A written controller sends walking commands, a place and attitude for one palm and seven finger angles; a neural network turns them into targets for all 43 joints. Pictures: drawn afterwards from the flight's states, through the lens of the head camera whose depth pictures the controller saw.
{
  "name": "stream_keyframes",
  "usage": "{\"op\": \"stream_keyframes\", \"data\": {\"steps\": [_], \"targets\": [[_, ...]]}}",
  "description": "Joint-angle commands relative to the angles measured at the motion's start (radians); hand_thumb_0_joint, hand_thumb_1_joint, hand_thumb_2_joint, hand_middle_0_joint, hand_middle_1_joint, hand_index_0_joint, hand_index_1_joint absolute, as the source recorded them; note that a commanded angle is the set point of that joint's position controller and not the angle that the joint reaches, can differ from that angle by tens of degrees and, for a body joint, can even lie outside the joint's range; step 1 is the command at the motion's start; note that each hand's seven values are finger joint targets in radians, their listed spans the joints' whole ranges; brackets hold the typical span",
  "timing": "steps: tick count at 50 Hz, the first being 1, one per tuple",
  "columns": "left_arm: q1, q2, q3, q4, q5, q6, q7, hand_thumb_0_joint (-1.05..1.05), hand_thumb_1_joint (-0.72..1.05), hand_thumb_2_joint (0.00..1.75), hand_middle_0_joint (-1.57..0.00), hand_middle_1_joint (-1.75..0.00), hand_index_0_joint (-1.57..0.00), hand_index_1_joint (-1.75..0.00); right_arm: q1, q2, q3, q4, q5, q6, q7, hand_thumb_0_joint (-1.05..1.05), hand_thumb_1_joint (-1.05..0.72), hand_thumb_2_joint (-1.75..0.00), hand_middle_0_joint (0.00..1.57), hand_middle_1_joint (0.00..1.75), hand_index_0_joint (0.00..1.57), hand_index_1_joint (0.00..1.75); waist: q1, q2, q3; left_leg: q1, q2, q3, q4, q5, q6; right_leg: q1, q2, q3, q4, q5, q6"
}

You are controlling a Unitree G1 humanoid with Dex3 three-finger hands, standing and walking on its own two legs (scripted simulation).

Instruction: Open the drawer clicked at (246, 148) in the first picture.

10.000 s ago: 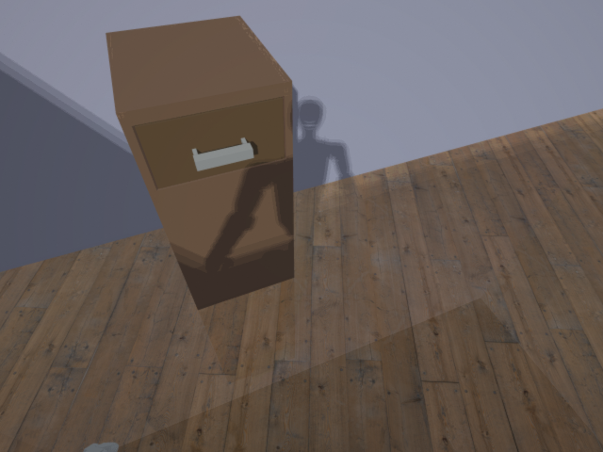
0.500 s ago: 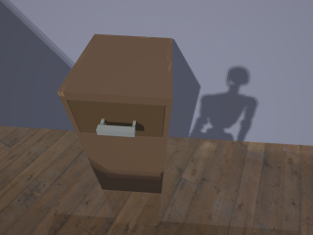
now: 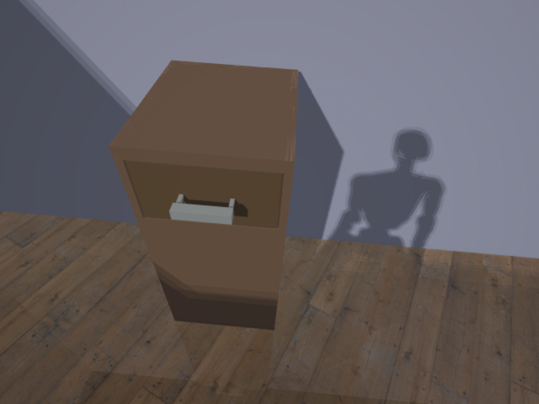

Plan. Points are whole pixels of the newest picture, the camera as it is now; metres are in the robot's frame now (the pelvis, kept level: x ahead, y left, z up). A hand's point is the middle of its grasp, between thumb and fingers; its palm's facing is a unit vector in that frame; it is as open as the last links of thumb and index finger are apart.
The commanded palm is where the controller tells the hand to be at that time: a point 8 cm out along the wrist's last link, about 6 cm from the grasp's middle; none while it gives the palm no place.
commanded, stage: come to a stop and stand still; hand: left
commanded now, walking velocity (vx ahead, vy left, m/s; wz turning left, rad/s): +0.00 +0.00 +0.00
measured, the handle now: (204, 206) +0.54 +0.18 -0.07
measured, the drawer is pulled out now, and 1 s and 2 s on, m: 0.00 0.00 0.00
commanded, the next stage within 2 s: look again from close up in 0.12 s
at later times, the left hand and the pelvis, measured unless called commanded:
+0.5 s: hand out of the picture -0.04 +0.14 -0.18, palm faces +0.03 -0.99 -0.11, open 7.4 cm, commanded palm none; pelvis +0.00 +0.00 +0.00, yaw +0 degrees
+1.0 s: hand out of the picture +0.09 +0.21 -0.11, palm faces -0.12 -0.82 -0.56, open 7.4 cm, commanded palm +0.12 +0.21 -0.05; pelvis +0.00 +0.00 -0.01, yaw +0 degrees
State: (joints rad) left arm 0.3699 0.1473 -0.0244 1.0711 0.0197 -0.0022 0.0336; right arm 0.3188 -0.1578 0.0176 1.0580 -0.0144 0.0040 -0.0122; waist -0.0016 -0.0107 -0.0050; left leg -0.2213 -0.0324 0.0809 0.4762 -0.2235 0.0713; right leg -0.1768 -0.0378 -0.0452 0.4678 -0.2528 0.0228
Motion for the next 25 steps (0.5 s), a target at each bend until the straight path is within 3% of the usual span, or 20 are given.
{"op": "stream_keyframes", "data": {"steps": [1,25], "targets": [[0.071,0.073,0.012,-0.029,-0.002,-0.016,0.008,0.0,0.9,0.9,-0.2,-0.3,-0.2,-0.3,0.045,-0.104,-0.018,-0.02,0.003,-0.019,-0.004,0.0,-0.9,-0.9,0.2,0.3,0.2,0.3,0.003,-0.005,0.117,-0.086,0.127,-0.165,-0.171,-0.15,-0.017,-0.053,-0.057,0.083,-0.103,-0.025,-0.059],[0.104,0.025,0.018,0.007,-0.003,-0.02,0.013,0.0,0.9,0.9,-0.2,-0.3,-0.2,-0.3,0.073,-0.057,-0.019,0.037,0.005,-0.022,-0.012,0.0,-0.9,-0.9,0.2,0.3,0.2,0.3,0.006,0.011,0.113,-0.07,0.134,-0.16,-0.182,-0.098,-0.023,-0.037,-0.058,0.073,-0.111,0.037,-0.056]]}}
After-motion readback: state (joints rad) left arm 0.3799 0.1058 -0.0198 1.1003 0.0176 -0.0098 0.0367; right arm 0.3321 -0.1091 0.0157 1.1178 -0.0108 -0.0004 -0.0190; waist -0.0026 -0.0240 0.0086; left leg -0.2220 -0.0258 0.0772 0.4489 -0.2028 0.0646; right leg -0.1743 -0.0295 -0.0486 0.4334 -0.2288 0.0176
